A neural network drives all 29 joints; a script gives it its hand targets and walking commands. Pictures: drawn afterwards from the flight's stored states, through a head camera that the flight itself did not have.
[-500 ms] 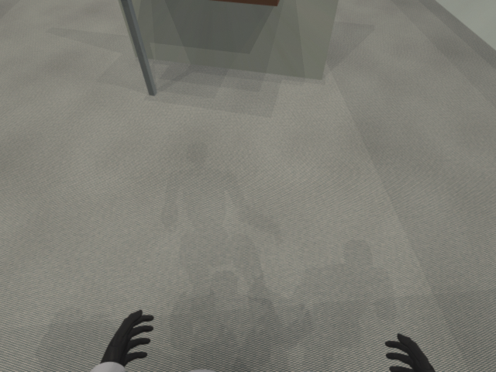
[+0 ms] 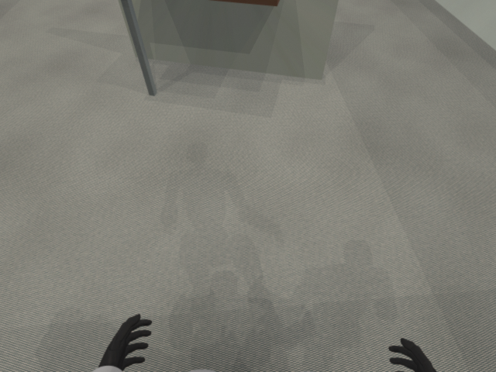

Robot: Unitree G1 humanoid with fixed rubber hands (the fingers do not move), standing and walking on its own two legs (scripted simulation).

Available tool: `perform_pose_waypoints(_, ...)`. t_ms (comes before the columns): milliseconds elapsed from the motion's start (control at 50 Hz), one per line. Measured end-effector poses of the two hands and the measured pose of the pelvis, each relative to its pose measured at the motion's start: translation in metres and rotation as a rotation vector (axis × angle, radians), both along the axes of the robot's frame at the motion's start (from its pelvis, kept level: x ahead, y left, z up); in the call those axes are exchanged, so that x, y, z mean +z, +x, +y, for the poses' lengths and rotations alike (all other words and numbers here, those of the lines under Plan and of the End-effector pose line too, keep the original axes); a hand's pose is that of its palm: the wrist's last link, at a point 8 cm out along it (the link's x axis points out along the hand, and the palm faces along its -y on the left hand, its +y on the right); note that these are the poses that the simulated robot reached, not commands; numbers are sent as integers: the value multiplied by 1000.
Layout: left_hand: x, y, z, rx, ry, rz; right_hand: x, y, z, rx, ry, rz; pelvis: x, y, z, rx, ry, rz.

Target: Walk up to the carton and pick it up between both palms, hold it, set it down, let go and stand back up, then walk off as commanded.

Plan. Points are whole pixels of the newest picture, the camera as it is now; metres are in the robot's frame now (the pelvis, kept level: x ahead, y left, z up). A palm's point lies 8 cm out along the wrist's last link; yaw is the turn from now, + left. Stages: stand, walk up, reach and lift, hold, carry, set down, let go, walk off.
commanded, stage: stand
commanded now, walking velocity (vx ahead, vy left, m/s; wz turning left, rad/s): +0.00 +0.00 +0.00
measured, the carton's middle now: out of the picture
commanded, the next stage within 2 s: walk up in 1.58 s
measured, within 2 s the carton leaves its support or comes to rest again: neither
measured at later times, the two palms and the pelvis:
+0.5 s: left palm (111, 371) +0.13 +0.24 -0.09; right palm out of the picture +0.09 -0.27 -0.11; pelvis -0.01 +0.00 +0.00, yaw +0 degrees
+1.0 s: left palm out of the picture +0.10 +0.24 -0.09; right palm out of the picture +0.07 -0.27 -0.11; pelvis -0.03 +0.00 +0.00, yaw +0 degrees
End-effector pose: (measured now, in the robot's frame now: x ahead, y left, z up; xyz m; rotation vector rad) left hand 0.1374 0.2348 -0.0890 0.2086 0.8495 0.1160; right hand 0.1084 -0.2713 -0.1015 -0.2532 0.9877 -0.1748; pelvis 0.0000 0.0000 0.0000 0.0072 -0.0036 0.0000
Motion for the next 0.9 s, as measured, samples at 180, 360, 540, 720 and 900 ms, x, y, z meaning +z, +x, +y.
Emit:
perform_pose_waypoints(180,-1,-3,1,3,3,10,-2,-5,-1,-4,-1,19,0,-1,0,0,0,-1)
perform_pose_waypoints(360,-1,-4,1,3,2,8,-3,-9,-3,-9,-4,27,0,-2,0,0,0,-3)
perform_pose_waypoints(540,-1,-10,1,4,2,9,-3,-16,-4,-12,-5,32,0,-7,0,0,0,-10)
perform_pose_waypoints(720,-3,-21,3,9,4,14,-3,-25,-3,-9,-5,27,0,-16,0,0,-1,-22)
perform_pose_waypoints(900,-4,-32,4,12,3,19,-5,-37,-2,-9,-4,35,0,-24,1,0,-1,-35)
